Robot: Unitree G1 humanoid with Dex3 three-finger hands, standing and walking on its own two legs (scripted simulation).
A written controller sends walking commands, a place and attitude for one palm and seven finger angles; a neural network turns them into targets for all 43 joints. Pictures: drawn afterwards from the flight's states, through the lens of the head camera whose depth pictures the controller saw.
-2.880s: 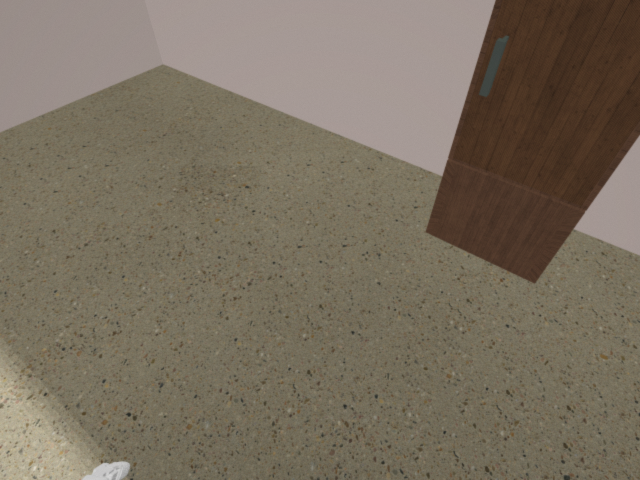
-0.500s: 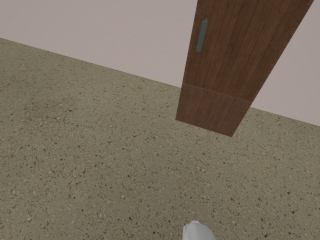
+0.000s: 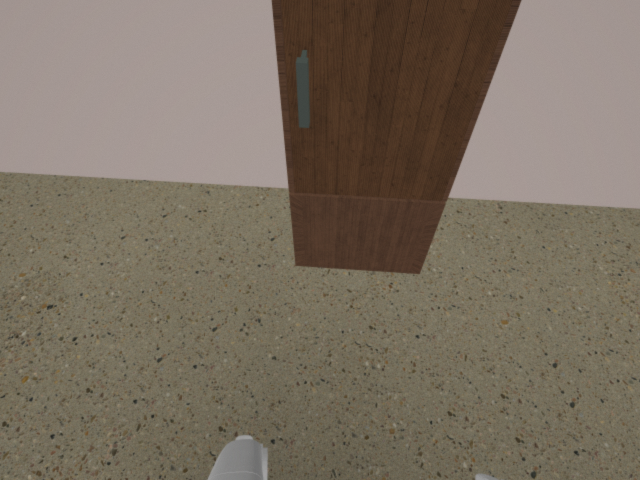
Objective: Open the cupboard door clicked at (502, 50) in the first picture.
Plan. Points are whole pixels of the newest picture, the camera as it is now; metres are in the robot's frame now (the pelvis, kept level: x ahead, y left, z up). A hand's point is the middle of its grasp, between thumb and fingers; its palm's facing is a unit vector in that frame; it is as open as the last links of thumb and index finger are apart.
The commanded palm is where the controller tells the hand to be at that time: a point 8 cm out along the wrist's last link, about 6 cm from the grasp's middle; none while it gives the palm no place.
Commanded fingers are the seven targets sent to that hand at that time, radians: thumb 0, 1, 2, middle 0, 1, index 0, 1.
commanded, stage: take the last steps up to it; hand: left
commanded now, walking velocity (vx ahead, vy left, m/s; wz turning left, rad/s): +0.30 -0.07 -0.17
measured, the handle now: (304, 89) +0.87 +0.07 +0.00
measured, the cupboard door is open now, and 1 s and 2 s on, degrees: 0 0 0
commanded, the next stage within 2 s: come to a stop and stand still in 0.78 s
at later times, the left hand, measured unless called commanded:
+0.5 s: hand (187, 430) +0.21 +0.22 -0.17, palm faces -0.14 -0.98 -0.13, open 7.4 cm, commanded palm none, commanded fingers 0.00 0.90 0.90 -0.20 -0.30 -0.20 -0.30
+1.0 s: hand (253, 331) +0.38 +0.14 -0.18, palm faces -0.06 -0.98 -0.18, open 7.2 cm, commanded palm none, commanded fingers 0.00 0.90 0.90 -0.20 -0.30 -0.20 -0.30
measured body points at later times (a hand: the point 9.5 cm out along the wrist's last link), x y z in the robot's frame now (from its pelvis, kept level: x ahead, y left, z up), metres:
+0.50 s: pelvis +0.15 +0.04 +0.01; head +0.18 +0.07 +0.46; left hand +0.22 +0.27 -0.16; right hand +0.05 -0.18 -0.12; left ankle +0.09 +0.15 -0.74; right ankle +0.18 -0.14 -0.67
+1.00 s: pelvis +0.31 -0.03 -0.01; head +0.31 -0.02 +0.44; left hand +0.38 +0.19 -0.17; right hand +0.31 -0.27 -0.16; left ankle +0.38 +0.06 -0.74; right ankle +0.26 -0.13 -0.74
